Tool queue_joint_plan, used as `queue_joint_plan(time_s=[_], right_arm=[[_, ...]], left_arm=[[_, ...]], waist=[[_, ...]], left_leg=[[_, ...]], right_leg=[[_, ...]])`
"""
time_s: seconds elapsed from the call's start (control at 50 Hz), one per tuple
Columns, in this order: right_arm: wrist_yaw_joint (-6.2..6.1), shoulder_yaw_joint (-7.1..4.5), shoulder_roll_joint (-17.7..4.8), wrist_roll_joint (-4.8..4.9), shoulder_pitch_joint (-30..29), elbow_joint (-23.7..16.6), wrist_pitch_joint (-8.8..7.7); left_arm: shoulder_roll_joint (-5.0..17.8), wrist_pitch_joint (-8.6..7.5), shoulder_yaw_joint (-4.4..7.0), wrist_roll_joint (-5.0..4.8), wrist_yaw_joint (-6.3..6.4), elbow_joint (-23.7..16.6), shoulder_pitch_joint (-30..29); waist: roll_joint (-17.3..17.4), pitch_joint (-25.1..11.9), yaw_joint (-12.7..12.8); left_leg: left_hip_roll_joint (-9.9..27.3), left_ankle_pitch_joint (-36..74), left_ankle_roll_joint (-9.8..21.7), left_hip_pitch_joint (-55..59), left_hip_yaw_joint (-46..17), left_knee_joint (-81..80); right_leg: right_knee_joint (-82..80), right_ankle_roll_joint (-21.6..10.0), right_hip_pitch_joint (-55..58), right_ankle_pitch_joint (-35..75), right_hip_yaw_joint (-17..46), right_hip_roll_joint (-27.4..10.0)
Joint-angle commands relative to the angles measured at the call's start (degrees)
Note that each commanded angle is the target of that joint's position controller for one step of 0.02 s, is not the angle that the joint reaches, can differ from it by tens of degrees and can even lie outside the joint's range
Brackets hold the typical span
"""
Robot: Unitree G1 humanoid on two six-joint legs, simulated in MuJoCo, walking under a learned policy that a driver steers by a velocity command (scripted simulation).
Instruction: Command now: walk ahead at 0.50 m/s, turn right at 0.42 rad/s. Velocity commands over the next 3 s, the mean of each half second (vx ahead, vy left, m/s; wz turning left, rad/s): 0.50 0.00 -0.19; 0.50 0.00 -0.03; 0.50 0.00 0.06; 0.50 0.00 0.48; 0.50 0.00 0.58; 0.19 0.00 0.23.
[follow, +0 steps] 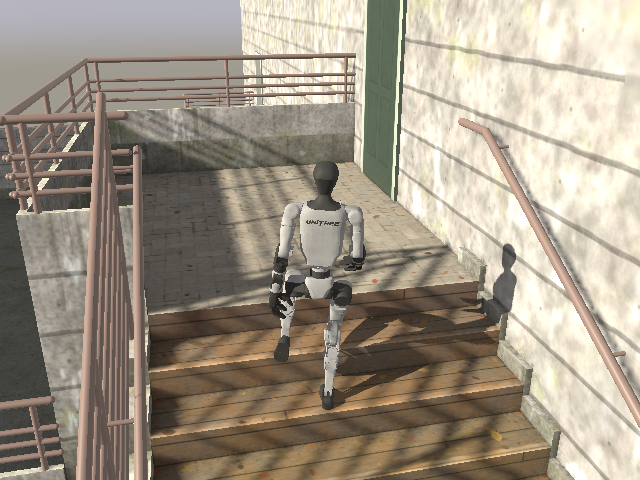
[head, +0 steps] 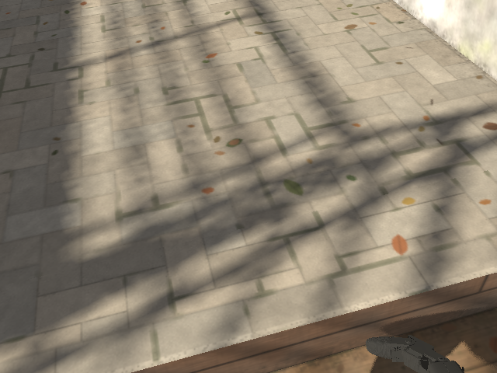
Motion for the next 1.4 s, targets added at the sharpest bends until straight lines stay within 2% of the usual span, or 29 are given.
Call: queue_joint_plan(time_s=[0.02, 0.08, 0.16, 0.2, 0.26, 0.28, 0.3, 0.32, 0.34, 0.36, 0.4, 0.46, 0.54, 0.68, 0.74, 0.76, 0.8, 0.84, 0.86, 0.88, 0.9, 0.94, 0.98, 1.02, 1.06, 1.1, 1.18, 1.3, 1.4], right_arm=[[-0.90, 2.95, 5.13, 0.14, 3.30, -0.62, 1.63], [-1.21, 4.74, 7.19, 0.47, -7.66, -5.19, 0.84], [-1.69, 5.91, 6.65, -0.11, -21.72, -11.28, -0.04], [-1.19, 4.05, 4.33, 0.44, -15.44, -8.47, -0.08], [-0.67, -1.83, -7.97, 0.62, 3.50, -3.02, 0.62], [-0.44, -3.56, -11.81, 0.35, 10.84, 0.46, 1.35], [0.18, -4.70, -15.37, -2.09, 20.52, 5.21, 2.67], [-1.34, -5.33, -14.51, -2.38, 25.86, 9.63, 5.01], [-2.78, -3.61, -6.27, -2.86, 25.69, 12.32, 5.64], [-2.45, -1.70, 0.80, -1.55, 20.70, 15.37, 5.10], [-1.13, -0.74, 5.49, -1.07, 15.82, 19.22, 3.85], [1.20, -0.58, 4.77, -1.61, 15.53, 22.06, 3.71], [0.95, 0.31, 1.90, -1.56, 14.89, 21.26, 3.71], [-3.51, -0.82, -1.90, -0.81, 38.67, 25.71, 5.78], [-5.37, -1.18, -1.83, 0.28, 38.47, 24.49, 6.77], [-5.94, -1.24, -1.30, 2.30, 38.66, 25.59, 6.84], [-4.15, -1.39, -5.51, 1.13, 39.76, 26.55, 4.63], [-4.10, -2.70, -11.77, -0.22, 34.26, 25.89, 3.44], [-3.80, -4.27, -16.61, -0.26, 28.67, 23.05, 2.20], [-2.60, -3.62, -10.20, 1.31, 31.62, 22.18, 0.62], [-0.54, -2.57, -3.16, 0.13, 27.21, 22.74, -0.48], [2.34, -2.48, 1.82, 1.07, 13.59, 13.03, 0.07], [1.63, -1.43, 2.18, 0.86, 8.57, 5.93, 1.06], [1.01, -0.17, 3.64, 2.48, 15.39, 7.26, 2.13], [-0.42, -0.48, -0.18, 2.99, 17.10, 7.67, 3.83], [-1.17, -0.74, -2.53, 0.87, 10.53, 5.17, 3.82], [-0.57, -1.66, -4.60, 0.54, 2.70, 4.10, 3.38], [0.99, -2.19, -4.40, 2.50, -12.40, 0.93, 3.01], [1.84, -3.30, -6.64, 1.76, -8.01, 2.11, 2.54]], left_arm=[[1.21, -1.51, -0.57, 0.63, 0.53, -2.47, -4.67], [2.23, -0.69, -0.48, -0.72, 1.23, 0.60, 1.50], [3.03, -0.15, 0.31, -1.54, 5.71, 2.25, 8.71], [3.56, -0.69, 0.32, -2.29, 6.28, 2.72, 4.74], [11.21, -2.34, 1.83, -2.07, 5.87, 1.81, 0.70], [11.75, -3.04, 2.26, -1.62, 5.75, 0.18, -3.42], [9.75, -4.65, 2.02, 0.10, 4.46, -1.46, -2.35], [-0.12, -5.78, 0.81, 0.09, 1.75, -1.90, -2.84], [0.76, -7.02, 1.73, -0.54, -0.99, -3.12, -5.39], [-1.91, -7.05, 1.01, -1.88, -2.11, -9.00, -12.37], [-2.65, -5.95, -0.06, -1.65, -1.14, -13.00, -14.81], [-7.18, -5.26, -2.68, -2.69, 0.13, -13.28, -7.98], [-4.60, -3.80, -3.63, -1.92, 1.29, -17.06, -16.33], [-6.85, -5.08, -5.91, -3.87, 1.47, -24.70, -36.88], [-7.33, -5.68, -7.50, -3.14, -0.51, -30.98, -45.88], [-8.87, -5.57, -8.46, -3.37, -0.59, -33.47, -51.44], [-5.18, -6.31, -6.05, -3.60, -0.79, -31.92, -43.52], [5.06, -5.44, -0.67, -3.27, 0.33, -25.87, -24.40], [10.19, -5.01, 0.89, -1.50, 0.08, -21.59, -7.99], [15.44, -3.93, 3.67, 0.80, 0.93, -17.96, 0.06], [16.50, -2.27, 4.22, 0.04, 2.14, -13.85, 2.74], [0.13, -3.08, -0.19, -1.25, 1.49, -9.19, -6.33], [-6.36, -4.86, -1.44, -0.59, 0.23, -4.18, -9.89], [-7.03, -5.23, -1.08, -0.16, -0.82, -3.37, -12.76], [-4.04, -6.01, -1.26, 0.16, -1.03, -4.57, -16.01], [-0.34, -6.68, -1.07, -0.49, -0.06, -3.36, -13.48], [7.21, -7.43, 0.69, -1.46, 3.22, -0.49, -3.75], [8.66, -5.73, 2.10, -2.16, 3.75, 0.29, 3.75], [12.07, -4.82, 3.80, -2.72, 3.80, -0.37, 0.89]], waist=[[-6.01, 7.18, -2.96], [-7.40, 9.31, 1.20], [-7.06, 5.91, 5.86], [-8.87, -0.75, 1.38], [-18.34, -10.44, -9.98], [-15.70, -12.80, -12.94], [1.97, -18.16, -12.22], [26.82, -17.50, -9.73], [17.73, -12.25, -8.23], [8.44, 1.00, -3.49], [-6.16, 9.39, 3.44], [-3.60, 9.17, 8.18], [0.00, 8.96, 7.81], [5.81, 8.28, -4.62], [3.93, 8.85, -5.26], [4.04, 10.98, -5.08], [11.26, 2.97, 0.07], [17.50, -8.94, 12.75], [17.33, -17.39, 18.93], [-1.72, -26.39, 16.03], [-14.68, -22.97, 14.69], [-5.53, -2.93, 7.28], [3.94, 6.26, 0.22], [2.04, 6.69, -4.93], [-1.54, 8.01, -7.38], [-4.71, 7.93, -5.21], [-6.37, 5.56, -0.24], [-4.05, 10.25, 6.60], [-7.30, 9.20, 3.83]], left_leg=[[-0.21, 2.07, -2.50, -11.05, 7.98, 7.08], [-0.02, -0.34, -3.14, -20.99, 8.99, 1.73], [1.59, -7.91, -5.69, -14.29, 13.84, -19.32], [-1.52, -10.27, -2.21, 3.36, 18.23, -31.34], [-7.64, -27.98, 0.87, 33.91, 12.54, -56.21], [-5.38, -27.86, 2.65, 42.18, 4.32, -63.96], [1.50, -21.50, 6.84, 60.36, -12.76, -73.30], [11.68, -23.60, 16.36, 73.03, -45.12, -100.38], [13.70, -33.17, 14.06, 66.16, -56.27, -106.76], [12.61, -38.99, 10.40, 53.63, -45.41, -104.49], [9.45, -28.31, 4.33, 39.82, -22.73, -98.44], [5.80, -13.97, -0.35, 40.54, -6.33, -98.56], [1.11, -7.78, -1.67, 31.25, 6.71, -101.99], [9.12, -5.09, -0.21, 69.84, -8.36, -102.89], [9.86, -0.78, 1.75, 61.24, -6.60, -114.75], [11.25, 6.25, 2.05, 54.09, -5.10, -122.01], [10.29, 60.21, 2.51, 53.77, 2.03, -116.11], [9.69, 101.88, 1.45, 68.21, 6.08, -96.52], [9.97, 98.02, 2.14, 62.58, 2.55, -83.46], [1.12, 72.75, 1.01, 46.57, -0.73, -65.25], [-11.24, -3.95, -1.08, 36.65, -4.26, -39.64], [-9.76, -11.78, 1.43, 17.64, -8.93, -4.55], [-6.89, -8.01, 5.78, 13.49, -8.60, -1.42], [-5.65, -3.83, 6.32, 10.86, -9.96, -10.32], [-4.50, -1.01, 3.35, 15.05, -5.58, -26.40], [-4.45, 5.89, 0.65, 19.02, -0.16, -38.74], [0.61, 10.20, -3.37, 18.97, 5.44, -56.01], [2.07, 1.17, -4.65, 11.20, 6.26, -78.78], [-3.05, -7.15, -1.01, 28.00, 11.71, -90.22]], right_leg=[[-15.53, 3.87, -6.83, 10.89, 9.96, -7.70], [-18.75, 3.08, -1.82, 4.37, 14.49, -9.44], [-32.87, -2.93, 8.11, 17.35, 19.88, -15.35], [-31.86, -2.22, 15.61, 55.25, 9.39, -15.45], [-14.65, -5.83, 26.36, 111.77, 7.62, -17.71], [-4.06, -5.85, 25.73, 110.15, 7.37, -16.96], [9.80, -6.73, 11.66, 91.77, 7.69, -12.28], [35.85, -2.28, -11.32, 19.57, 10.39, 3.56], [62.05, -1.42, -18.53, 12.22, 19.38, 5.76], [71.34, -2.50, -27.42, 12.22, 17.31, 3.74], [76.99, -4.84, -31.44, 15.44, 14.29, 0.48], [83.97, -5.85, -40.27, 16.30, 14.26, -0.14], [69.54, -0.34, -41.45, 24.37, 3.74, -3.42], [72.77, 4.75, -76.85, 13.46, -3.21, -11.89], [56.90, 5.84, -62.07, 12.30, -10.49, -13.80], [45.47, 4.93, -48.50, 5.11, -10.18, -14.52], [35.95, 1.27, -17.25, -2.97, -20.07, -4.64], [30.06, -4.93, -6.41, -3.66, -10.64, -3.25], [23.05, -8.91, 9.93, 3.44, 6.13, -9.42], [3.63, -15.38, 29.15, -8.01, 32.77, -18.09], [-20.37, -18.09, 31.10, -0.09, 53.15, -24.92], [-18.48, -9.06, 9.05, -6.31, 41.63, -24.77], [-14.53, -1.72, -3.33, 4.16, 18.90, -19.17], [-15.03, 2.23, -2.74, 12.06, 3.27, -14.39], [-21.16, 2.73, -8.46, 16.86, -5.81, -11.93], [-25.85, 1.42, -11.52, 22.99, -10.08, -9.59], [-30.31, -1.24, 3.37, 25.58, -3.54, -12.83], [-30.71, -3.70, 27.56, 19.65, 2.20, -21.66], [-21.66, -1.89, 29.83, 45.10, -4.14, -21.09]])
Next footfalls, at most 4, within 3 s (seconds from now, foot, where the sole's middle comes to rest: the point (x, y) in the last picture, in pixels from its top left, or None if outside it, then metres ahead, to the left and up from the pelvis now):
0.28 left None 0.36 0.11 -0.59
0.84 right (306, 270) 0.68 -0.10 -0.42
1.44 left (220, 176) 1.03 0.10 -0.42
1.94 right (271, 114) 1.33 -0.07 -0.42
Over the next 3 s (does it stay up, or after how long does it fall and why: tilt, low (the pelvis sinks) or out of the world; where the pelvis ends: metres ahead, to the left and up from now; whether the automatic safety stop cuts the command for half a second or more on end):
stays up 1.53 0.25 0.35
